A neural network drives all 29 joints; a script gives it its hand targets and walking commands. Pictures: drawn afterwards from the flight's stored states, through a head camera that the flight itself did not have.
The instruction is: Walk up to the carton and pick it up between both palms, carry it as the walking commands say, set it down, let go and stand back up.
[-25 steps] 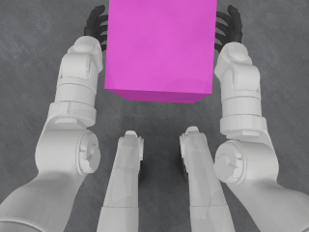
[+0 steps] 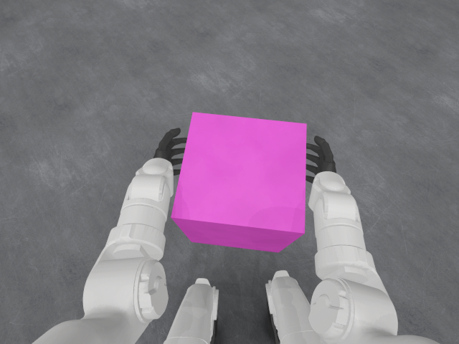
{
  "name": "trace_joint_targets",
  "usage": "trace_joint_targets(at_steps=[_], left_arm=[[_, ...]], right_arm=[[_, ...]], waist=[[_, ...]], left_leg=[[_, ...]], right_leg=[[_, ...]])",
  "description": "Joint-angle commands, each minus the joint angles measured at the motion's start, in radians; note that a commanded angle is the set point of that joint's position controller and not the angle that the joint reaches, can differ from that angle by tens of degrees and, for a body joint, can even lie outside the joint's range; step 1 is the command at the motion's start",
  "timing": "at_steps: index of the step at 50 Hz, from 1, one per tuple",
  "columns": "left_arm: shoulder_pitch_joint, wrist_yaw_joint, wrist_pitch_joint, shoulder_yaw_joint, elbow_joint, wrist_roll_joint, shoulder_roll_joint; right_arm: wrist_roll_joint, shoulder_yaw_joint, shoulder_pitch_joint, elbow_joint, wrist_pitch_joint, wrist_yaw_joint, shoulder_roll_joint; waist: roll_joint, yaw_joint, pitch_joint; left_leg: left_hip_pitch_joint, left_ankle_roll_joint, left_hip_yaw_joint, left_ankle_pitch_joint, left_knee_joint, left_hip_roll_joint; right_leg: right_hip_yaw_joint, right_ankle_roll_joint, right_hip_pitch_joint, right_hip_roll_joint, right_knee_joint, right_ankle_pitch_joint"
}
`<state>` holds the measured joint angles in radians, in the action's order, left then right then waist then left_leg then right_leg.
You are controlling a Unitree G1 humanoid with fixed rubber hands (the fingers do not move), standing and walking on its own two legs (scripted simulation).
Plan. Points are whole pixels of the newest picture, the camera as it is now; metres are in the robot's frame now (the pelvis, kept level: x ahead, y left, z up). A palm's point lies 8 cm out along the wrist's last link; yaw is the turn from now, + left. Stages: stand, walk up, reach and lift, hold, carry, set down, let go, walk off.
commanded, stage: reach and lift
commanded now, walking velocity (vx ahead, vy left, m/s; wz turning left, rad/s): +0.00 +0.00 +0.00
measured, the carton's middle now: (240, 191) +0.40 -0.01 -0.09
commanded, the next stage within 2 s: none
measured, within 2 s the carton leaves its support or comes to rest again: neither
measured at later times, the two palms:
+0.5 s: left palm (150, 162) +0.39 +0.14 +0.07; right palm (339, 166) +0.37 -0.16 +0.07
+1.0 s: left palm (128, 146) +0.37 +0.14 +0.15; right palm (359, 150) +0.35 -0.16 +0.14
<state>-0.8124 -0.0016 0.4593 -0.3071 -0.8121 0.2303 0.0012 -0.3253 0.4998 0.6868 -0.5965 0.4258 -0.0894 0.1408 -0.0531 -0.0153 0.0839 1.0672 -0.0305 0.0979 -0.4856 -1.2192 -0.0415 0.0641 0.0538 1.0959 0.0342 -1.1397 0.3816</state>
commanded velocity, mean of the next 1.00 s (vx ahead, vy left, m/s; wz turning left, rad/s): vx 0.00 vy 0.00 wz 0.00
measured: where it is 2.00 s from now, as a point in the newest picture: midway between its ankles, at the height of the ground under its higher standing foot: (243, 341)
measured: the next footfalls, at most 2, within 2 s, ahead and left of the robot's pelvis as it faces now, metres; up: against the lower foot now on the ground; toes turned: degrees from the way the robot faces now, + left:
none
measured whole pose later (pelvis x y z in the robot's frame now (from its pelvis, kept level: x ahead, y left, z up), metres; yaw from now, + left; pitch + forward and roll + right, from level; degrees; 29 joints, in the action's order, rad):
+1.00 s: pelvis +0.03 +0.01 +0.08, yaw +1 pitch -2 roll -2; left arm -0.57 0.02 0.62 -0.25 -0.68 0.23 -0.08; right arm -0.31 0.43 0.48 -0.50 0.62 -0.06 0.15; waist -0.05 -0.02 0.08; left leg 0.35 -0.01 0.11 -0.38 -0.77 -0.02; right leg 0.06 0.05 0.36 0.03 -0.66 0.26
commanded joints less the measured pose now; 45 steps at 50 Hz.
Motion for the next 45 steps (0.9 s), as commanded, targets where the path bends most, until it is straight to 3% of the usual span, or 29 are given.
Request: trace_joint_targets(at_steps=[1,2,4,6,7,8,10,11,12,13,14,15,17,19,20,21,23,24,25,26,27,29,31,34,35,37,41,42,45], left_arm=[[-0.499,-0.242,-0.104,0.419,0.215,-0.204,-1.204],[-0.525,-0.245,-0.113,0.464,0.249,-0.228,-1.224],[-0.446,-0.23,-0.093,0.436,0.171,-0.193,-1.227],[-0.432,-0.224,-0.087,0.485,0.213,-0.208,-1.269],[-0.426,-0.225,-0.081,0.476,0.212,-0.209,-1.268],[-0.372,-0.221,-0.074,0.461,0.204,-0.201,-1.265],[-0.393,-0.215,-0.072,0.422,0.202,-0.191,-1.225],[-0.392,-0.211,-0.07,0.436,0.211,-0.187,-1.187],[-0.36,-0.206,-0.077,0.453,0.261,-0.173,-1.198],[-0.328,-0.206,-0.066,0.459,0.214,-0.172,-1.232],[-0.354,-0.208,-0.065,0.446,0.25,-0.188,-1.213],[-0.256,-0.206,-0.067,0.421,0.213,-0.148,-1.209],[-0.316,-0.205,-0.069,0.504,0.271,-0.209,-1.284],[-0.292,-0.21,-0.078,0.448,0.291,-0.171,-1.195],[-0.298,-0.2,-0.093,0.463,0.31,-0.161,-1.186],[-0.324,-0.197,-0.094,0.512,0.349,-0.205,-1.246],[-0.388,-0.205,-0.092,0.526,0.32,-0.216,-1.239],[-0.405,-0.208,-0.088,0.508,0.331,-0.199,-1.244],[-0.431,-0.206,-0.082,0.53,0.368,-0.236,-1.256],[-0.322,-0.213,-0.066,0.481,0.252,-0.197,-1.244],[-0.32,-0.211,-0.054,0.477,0.287,-0.199,-1.254],[-0.331,-0.22,-0.032,0.471,0.233,-0.194,-1.271],[-0.332,-0.224,-0.01,0.427,0.215,-0.171,-1.21],[-0.344,-0.225,0.007,0.481,0.264,-0.215,-1.259],[-0.418,-0.24,0.004,0.488,0.302,-0.238,-1.236],[-0.377,-0.236,0.02,0.459,0.272,-0.203,-1.219],[-0.347,-0.247,0.068,0.423,0.227,-0.21,-1.21],[-0.37,-0.254,0.063,0.452,0.296,-0.222,-1.218],[-0.389,-0.25,0.098,0.473,0.302,-0.245,-1.201]], right_arm=[[0.26,-0.648,0.522,0.048,0.0,0.33,1.099],[0.314,-0.719,0.561,0.111,-0.008,0.328,1.141],[0.25,-0.615,0.487,0.026,0.002,0.335,1.053],[0.295,-0.689,0.495,0.085,0.002,0.338,1.089],[0.276,-0.659,0.463,0.051,0.013,0.334,1.076],[0.28,-0.649,0.434,0.047,0.017,0.331,1.028],[0.249,-0.601,0.414,-0.013,0.032,0.339,1.039],[0.228,-0.532,0.332,-0.091,0.038,0.342,1.01],[0.202,-0.535,0.25,-0.086,0.033,0.352,1.03],[0.188,-0.501,0.249,-0.088,0.029,0.341,0.987],[0.194,-0.505,0.243,-0.11,0.042,0.345,1.006],[0.197,-0.525,0.267,-0.073,0.032,0.349,1.004],[0.217,-0.57,0.263,-0.028,0.021,0.351,0.968],[0.242,-0.6,0.283,-0.03,0.031,0.351,1.026],[0.199,-0.553,0.201,-0.102,0.027,0.362,1.02],[0.245,-0.628,0.249,0.001,0.015,0.354,1.024],[0.214,-0.584,0.282,-0.023,0.006,0.353,0.977],[0.24,-0.614,0.382,0.028,0.007,0.351,1.008],[0.235,-0.633,0.302,-0.018,0.031,0.348,1.03],[0.224,-0.634,0.336,0.001,0.037,0.342,1.031],[0.217,-0.591,0.271,-0.038,0.052,0.346,1.017],[0.212,-0.591,0.325,0.017,0.059,0.342,0.989],[0.209,-0.568,0.327,-0.052,0.096,0.351,1.018],[0.222,-0.577,0.299,-0.026,0.116,0.35,0.991],[0.242,-0.609,0.333,0.012,0.12,0.35,1.015],[0.243,-0.581,0.329,-0.013,0.136,0.35,1.012],[0.232,-0.578,0.32,-0.017,0.185,0.341,1.011],[0.275,-0.624,0.387,0.077,0.183,0.349,1.024],[0.255,-0.589,0.282,0.017,0.216,0.339,1.001]], waist=[[0.073,-0.018,0.902],[0.066,0.012,0.93],[0.043,-0.04,0.748],[0.024,-0.014,0.805],[0.025,-0.057,0.768],[-0.033,-0.037,0.695],[0.03,-0.056,0.608],[0.005,-0.085,0.546],[-0.011,-0.07,0.556],[-0.062,-0.116,0.521],[-0.019,-0.111,0.514],[-0.019,-0.059,0.497],[-0.035,-0.113,0.587],[0.025,-0.03,0.541],[0.016,-0.069,0.486],[0.009,-0.064,0.604],[0.014,-0.123,0.509],[-0.018,-0.072,0.526],[0.022,-0.1,0.584],[0.061,-0.069,0.536],[0.001,-0.094,0.472],[0.012,-0.107,0.388],[0.03,-0.072,0.341],[-0.008,-0.1,0.329],[0.058,-0.112,0.364],[0.012,-0.088,0.262],[0.039,-0.086,0.246],[0.027,-0.062,0.319],[0.027,-0.11,0.258]], left_leg=[[-0.46,0.011,-0.058,0.41,0.343,-0.113],[-0.476,0.019,-0.061,0.381,0.341,-0.12],[-0.516,0.006,-0.025,0.372,0.386,-0.108],[-0.615,-0.001,-0.029,0.411,0.42,-0.109],[-0.589,-0.01,-0.032,0.369,0.426,-0.102],[-0.602,-0.008,-0.024,0.404,0.455,-0.102],[-0.604,-0.004,-0.018,0.397,0.479,-0.087],[-0.637,-0.007,-0.015,0.407,0.506,-0.081],[-0.648,-0.014,-0.001,0.451,0.514,-0.076],[-0.663,-0.026,-0.004,0.444,0.533,-0.068],[-0.688,-0.019,0.003,0.476,0.541,-0.07],[-0.695,-0.018,0.006,0.53,0.541,-0.064],[-0.755,-0.038,-0.005,0.537,0.552,-0.06],[-0.721,-0.005,-0.01,0.538,0.559,-0.064],[-0.736,-0.013,0.018,0.592,0.56,-0.055],[-0.797,-0.015,0.018,0.603,0.573,-0.054],[-0.749,-0.026,0.002,0.515,0.576,-0.059],[-0.726,-0.013,-0.001,0.43,0.601,-0.062],[-0.755,-0.013,-0.008,0.418,0.617,-0.069],[-0.736,0.0,-0.012,0.431,0.615,-0.069],[-0.732,-0.012,-0.014,0.418,0.638,-0.062],[-0.692,-0.004,-0.023,0.304,0.658,-0.057],[-0.689,0.005,-0.022,0.227,0.687,-0.05],[-0.749,-0.007,-0.005,0.286,0.697,-0.028],[-0.74,0.005,-0.013,0.279,0.691,-0.041],[-0.707,0.002,-0.01,0.263,0.713,-0.03],[-0.737,0.013,-0.008,0.254,0.743,-0.027],[-0.745,0.017,-0.002,0.242,0.748,-0.023],[-0.798,0.006,-0.014,0.285,0.751,-0.02]], right_leg=[[-0.059,-0.015,-0.639,0.116,0.236,-0.394],[-0.049,-0.008,-0.662,0.112,0.236,-0.374],[-0.079,-0.013,-0.508,0.128,0.251,-0.283],[-0.059,-0.021,-0.609,0.114,0.3,-0.316],[-0.06,-0.022,-0.606,0.112,0.312,-0.296],[-0.058,-0.021,-0.596,0.109,0.318,-0.305],[-0.064,-0.019,-0.594,0.111,0.348,-0.292],[-0.074,-0.017,-0.543,0.113,0.37,-0.271],[-0.065,-0.034,-0.567,0.124,0.374,-0.304],[-0.047,-0.047,-0.602,0.11,0.399,-0.313],[-0.071,-0.036,-0.594,0.119,0.417,-0.321],[-0.079,-0.031,-0.575,0.123,0.407,-0.346],[-0.051,-0.057,-0.678,0.112,0.456,-0.361],[-0.047,-0.034,-0.711,0.108,0.47,-0.391],[-0.049,-0.037,-0.647,0.117,0.468,-0.402],[-0.038,-0.04,-0.735,0.11,0.473,-0.418],[-0.059,-0.045,-0.707,0.115,0.483,-0.359],[-0.053,-0.04,-0.744,0.102,0.48,-0.315],[-0.052,-0.035,-0.815,0.095,0.499,-0.335],[-0.055,-0.02,-0.812,0.101,0.494,-0.346],[-0.051,-0.031,-0.806,0.1,0.512,-0.332],[-0.044,-0.039,-0.835,0.09,0.534,-0.284],[-0.055,-0.031,-0.836,0.091,0.553,-0.191],[-0.042,-0.049,-0.845,0.091,0.565,-0.235],[-0.047,-0.037,-0.88,0.091,0.575,-0.249],[-0.044,-0.04,-0.887,0.089,0.574,-0.246],[-0.038,-0.039,-0.927,0.074,0.615,-0.238],[-0.047,-0.03,-0.991,0.08,0.598,-0.251],[-0.048,-0.035,-0.934,0.077,0.626,-0.275]])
